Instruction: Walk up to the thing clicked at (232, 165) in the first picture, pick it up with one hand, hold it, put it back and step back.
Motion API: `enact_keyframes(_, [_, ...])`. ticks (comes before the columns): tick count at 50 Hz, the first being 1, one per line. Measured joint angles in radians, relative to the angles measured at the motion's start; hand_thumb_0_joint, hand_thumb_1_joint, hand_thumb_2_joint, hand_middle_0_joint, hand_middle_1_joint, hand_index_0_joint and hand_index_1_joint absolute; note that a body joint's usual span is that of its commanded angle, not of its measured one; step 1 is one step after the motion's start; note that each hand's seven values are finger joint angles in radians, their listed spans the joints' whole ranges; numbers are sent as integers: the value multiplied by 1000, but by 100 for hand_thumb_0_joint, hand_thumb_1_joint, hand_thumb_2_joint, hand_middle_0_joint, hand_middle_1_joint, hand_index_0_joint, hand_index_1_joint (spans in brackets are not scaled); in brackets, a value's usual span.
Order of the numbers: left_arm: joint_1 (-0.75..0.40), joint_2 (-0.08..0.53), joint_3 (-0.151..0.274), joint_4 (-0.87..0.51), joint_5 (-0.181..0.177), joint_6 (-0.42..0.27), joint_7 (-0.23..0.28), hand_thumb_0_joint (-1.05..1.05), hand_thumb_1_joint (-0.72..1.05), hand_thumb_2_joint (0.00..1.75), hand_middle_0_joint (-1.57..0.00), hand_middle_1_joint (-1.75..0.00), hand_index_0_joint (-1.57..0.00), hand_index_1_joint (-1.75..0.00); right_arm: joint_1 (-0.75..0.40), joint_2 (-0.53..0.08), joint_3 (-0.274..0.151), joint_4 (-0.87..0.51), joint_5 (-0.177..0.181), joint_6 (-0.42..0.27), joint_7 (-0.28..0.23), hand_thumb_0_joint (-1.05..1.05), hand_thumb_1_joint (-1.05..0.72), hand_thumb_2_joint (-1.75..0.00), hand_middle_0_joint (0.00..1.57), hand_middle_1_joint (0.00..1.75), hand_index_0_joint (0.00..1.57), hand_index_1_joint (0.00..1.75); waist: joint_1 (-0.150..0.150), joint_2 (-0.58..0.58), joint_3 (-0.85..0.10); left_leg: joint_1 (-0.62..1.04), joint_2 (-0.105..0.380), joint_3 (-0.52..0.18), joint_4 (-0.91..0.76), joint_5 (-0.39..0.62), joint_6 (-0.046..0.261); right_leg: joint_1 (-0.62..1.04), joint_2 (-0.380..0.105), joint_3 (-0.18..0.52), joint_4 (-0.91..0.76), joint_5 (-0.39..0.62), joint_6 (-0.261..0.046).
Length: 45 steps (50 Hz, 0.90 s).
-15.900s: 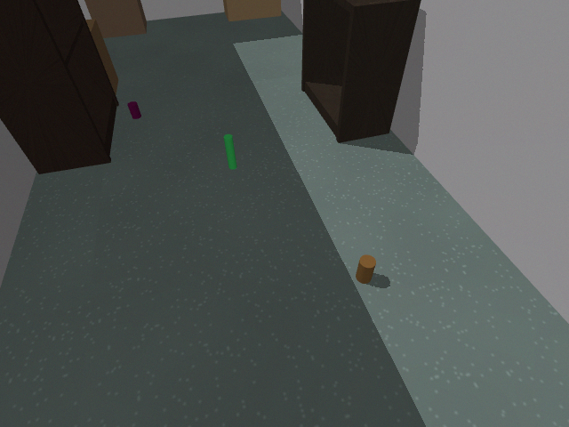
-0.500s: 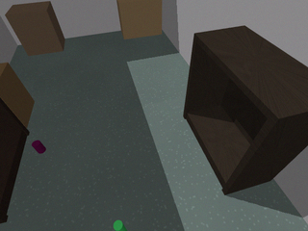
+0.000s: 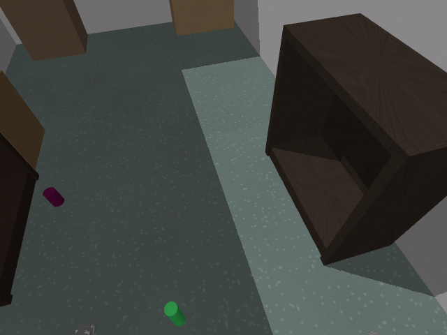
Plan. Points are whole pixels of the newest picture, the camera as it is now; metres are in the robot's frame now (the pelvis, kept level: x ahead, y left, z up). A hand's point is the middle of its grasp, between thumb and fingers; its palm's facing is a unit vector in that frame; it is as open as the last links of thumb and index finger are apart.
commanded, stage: go down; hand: left
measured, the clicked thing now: (175, 314) +0.30 +0.21 -0.67
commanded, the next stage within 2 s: none
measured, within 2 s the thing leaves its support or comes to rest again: neither
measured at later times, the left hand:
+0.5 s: hand out of the picture +0.15 +0.28 -0.19, palm faces +0.05 -0.95 -0.31, open 16.5 cm
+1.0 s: hand out of the picture +0.15 +0.30 -0.22, palm faces +0.09 -0.96 -0.28, open 16.9 cm
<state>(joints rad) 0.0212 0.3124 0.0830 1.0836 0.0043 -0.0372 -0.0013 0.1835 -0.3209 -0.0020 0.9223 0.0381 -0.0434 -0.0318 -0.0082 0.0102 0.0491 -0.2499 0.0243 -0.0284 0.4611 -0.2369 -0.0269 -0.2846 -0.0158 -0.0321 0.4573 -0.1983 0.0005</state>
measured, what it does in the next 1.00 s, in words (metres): lowers itself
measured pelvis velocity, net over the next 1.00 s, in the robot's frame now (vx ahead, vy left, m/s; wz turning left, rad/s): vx -0.01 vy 0.02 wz -0.01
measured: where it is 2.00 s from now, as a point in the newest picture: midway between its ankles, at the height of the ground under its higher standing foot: outside the picture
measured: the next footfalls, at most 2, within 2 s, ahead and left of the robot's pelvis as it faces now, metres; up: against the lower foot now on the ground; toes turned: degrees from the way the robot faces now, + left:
none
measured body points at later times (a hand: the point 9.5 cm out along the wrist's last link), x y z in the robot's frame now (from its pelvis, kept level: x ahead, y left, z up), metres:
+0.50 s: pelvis +0.00 +0.02 -0.07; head +0.08 +0.04 +0.38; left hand +0.15 +0.33 -0.17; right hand +0.15 -0.24 -0.16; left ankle +0.00 +0.14 -0.74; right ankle +0.03 -0.12 -0.74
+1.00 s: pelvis -0.01 +0.02 -0.12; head +0.10 +0.05 +0.32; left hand +0.15 +0.35 -0.20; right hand +0.17 -0.23 -0.20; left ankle +0.00 +0.14 -0.74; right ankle +0.03 -0.12 -0.74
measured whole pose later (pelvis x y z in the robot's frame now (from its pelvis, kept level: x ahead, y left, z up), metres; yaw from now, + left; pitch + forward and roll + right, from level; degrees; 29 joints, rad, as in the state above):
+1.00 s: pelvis -0.01 +0.02 -0.12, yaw +0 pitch +21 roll -3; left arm 0.31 0.36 0.31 0.36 -0.04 0.11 -0.16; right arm 0.21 -0.24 -0.01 0.52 0.00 -0.18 -0.04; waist -0.03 0.00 -0.15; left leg -1.08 0.01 -0.06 1.32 -0.61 -0.01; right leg -1.09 -0.03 -0.04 1.26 -0.54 0.03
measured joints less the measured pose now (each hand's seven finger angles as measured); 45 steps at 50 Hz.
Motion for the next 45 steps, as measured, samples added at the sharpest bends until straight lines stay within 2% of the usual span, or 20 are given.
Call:
enact_keyframes(4, [-76, 20, 69, 5, 53, -2, -31, 1, 57, 56, -8, -13, -8, -13, 13, 50, -13, -75, -15, -15, 4, 1, -96, -92, 20, 30, 20, 30, -11, -17, -32, -133, 0, 4, 115, -41, -2, -135, 0, 7, 113, -38, 0])
enact_keyframes(7, [-71, 28, 108, -43, 71, 17, -38, 1, 42, 43, -6, -10, -6, -10, 36, 73, -20, -122, -22, -16, 9, 1, -96, -92, 20, 30, 20, 30, -15, -22, -60, -200, 1, 11, 191, -78, 0, -203, 1, 15, 183, -68, 1])
enact_keyframes(14, [15, 25, 125, -179, 61, 98, -55, 0, 7, 24, -4, -8, -4, -9, 66, 76, -25, -210, -17, -26, 10, 1, -92, -91, 21, 31, 20, 30, -22, -3, -106, -328, -4, 14, 345, -155, 12, -326, -4, 22, 320, -132, 14])
enact_keyframes(23, [158, 7, 131, -452, 41, 154, -72, 0, -29, 13, -6, -8, -5, -9, 48, 72, -30, -297, -18, -74, -17, 1, -88, -89, 21, 31, 20, 30, -13, -12, -136, -496, -9, 7, 537, -247, 22, -484, -9, 19, 493, -215, 26])
enact_keyframes(35, [273, 22, 143, -686, 15, 237, -70, 0, -44, 9, -7, -8, -7, -9, 24, 88, -6, -372, -29, -117, -36, 1, -87, -89, 21, 31, 20, 30, -23, -11, -178, -615, -8, -15, 673, -320, 26, -586, -9, 1, 606, -280, 32])
enact_keyframes(40, [293, 26, 154, -728, -1, 240, -85, 0, -46, 8, -7, -7, -7, -8, 26, 91, -2, -393, -33, -126, -31, 1, -87, -89, 21, 31, 20, 30, -27, -5, -191, -671, -8, -20, 726, -340, 26, -640, -9, -3, 656, -300, 32])
enact_keyframes(45, [297, 32, 184, -743, -20, 210, -109, -1, -44, 8, -7, -7, -6, -8, 28, 90, -3, -406, -35, -129, -22, 1, -88, -89, 21, 31, 20, 30, -25, -6, -196, -742, -9, -23, 788, -358, 24, -712, -10, -3, 721, -319, 30])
